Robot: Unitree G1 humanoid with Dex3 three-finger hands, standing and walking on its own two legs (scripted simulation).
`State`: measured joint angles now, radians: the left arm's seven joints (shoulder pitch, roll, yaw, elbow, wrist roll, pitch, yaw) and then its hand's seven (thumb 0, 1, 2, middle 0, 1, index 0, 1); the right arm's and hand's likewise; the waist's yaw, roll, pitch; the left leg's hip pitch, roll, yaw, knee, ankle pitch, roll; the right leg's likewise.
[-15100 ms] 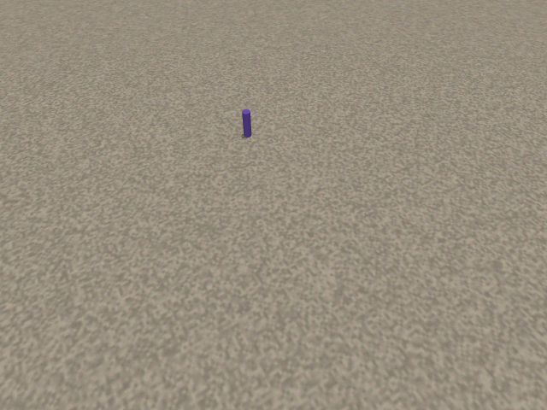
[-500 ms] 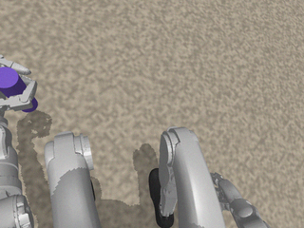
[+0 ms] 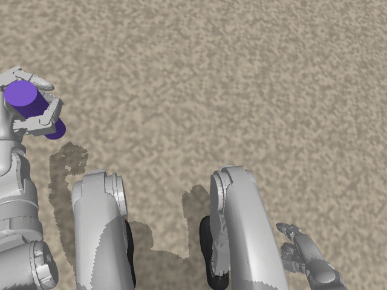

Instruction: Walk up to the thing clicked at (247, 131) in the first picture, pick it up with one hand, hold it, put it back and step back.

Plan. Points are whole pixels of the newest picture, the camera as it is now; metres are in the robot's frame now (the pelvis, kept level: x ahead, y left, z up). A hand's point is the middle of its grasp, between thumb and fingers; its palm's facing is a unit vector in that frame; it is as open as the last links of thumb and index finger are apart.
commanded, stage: settle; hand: left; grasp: from the side
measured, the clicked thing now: (40, 114) +0.43 +0.29 -0.06
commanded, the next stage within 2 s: lift in 0.40 s
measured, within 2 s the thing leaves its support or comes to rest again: neither
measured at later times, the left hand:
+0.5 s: hand (38, 99) +0.43 +0.27 +0.00, palm faces +0.17 -0.98 -0.05, open 5.9 cm
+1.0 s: hand (14, 90) +0.41 +0.27 +0.07, palm faces +0.15 -0.99 -0.05, open 5.9 cm
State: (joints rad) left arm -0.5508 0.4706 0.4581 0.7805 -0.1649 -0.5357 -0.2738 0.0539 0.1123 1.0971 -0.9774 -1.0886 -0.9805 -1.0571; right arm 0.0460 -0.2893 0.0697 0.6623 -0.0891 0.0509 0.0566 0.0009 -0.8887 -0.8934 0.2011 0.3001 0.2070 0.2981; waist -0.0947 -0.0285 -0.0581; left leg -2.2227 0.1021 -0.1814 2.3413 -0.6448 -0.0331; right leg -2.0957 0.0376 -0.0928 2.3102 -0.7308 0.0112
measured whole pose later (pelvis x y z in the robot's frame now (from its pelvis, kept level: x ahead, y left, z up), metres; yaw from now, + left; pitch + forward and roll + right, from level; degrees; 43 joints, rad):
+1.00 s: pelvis +0.00 +0.00 +0.07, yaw +3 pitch +32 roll -5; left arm -0.49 0.39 0.40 0.67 -0.18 -0.46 -0.28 0.05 0.11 1.10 -0.98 -1.09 -0.98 -1.06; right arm 0.11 -0.26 0.01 0.66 -0.03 0.02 0.02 0.00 -0.91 -0.89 0.20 0.30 0.21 0.30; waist -0.07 0.01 -0.16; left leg -2.05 0.10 -0.11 2.11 -0.62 -0.02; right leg -1.94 0.01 -0.05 2.10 -0.72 0.01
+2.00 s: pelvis +0.06 +0.02 +0.32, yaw +8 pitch +16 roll -3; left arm -0.14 0.26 0.18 0.35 -0.19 -0.30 -0.15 0.05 0.11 1.09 -0.98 -1.09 -0.98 -1.06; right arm 0.23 -0.23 0.01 0.63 0.02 -0.05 -0.04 0.01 -0.90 -0.89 0.20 0.30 0.21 0.30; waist -0.03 0.03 -0.11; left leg -1.01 0.07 -0.02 1.21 -0.49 -0.01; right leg -0.91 -0.02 -0.04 1.17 -0.54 0.03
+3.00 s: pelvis +0.08 +0.01 +0.38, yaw +8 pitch +8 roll -1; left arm -0.12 0.20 0.17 0.42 -0.20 -0.34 -0.17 0.05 0.12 1.09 -0.97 -1.09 -0.97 -1.07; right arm 0.22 -0.23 0.00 0.65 0.01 -0.02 -0.03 0.01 -0.91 -0.89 0.20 0.30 0.21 0.30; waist -0.02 0.01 -0.04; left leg -0.62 0.07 0.01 0.88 -0.39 -0.02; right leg -0.54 -0.02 -0.03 0.86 -0.45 0.02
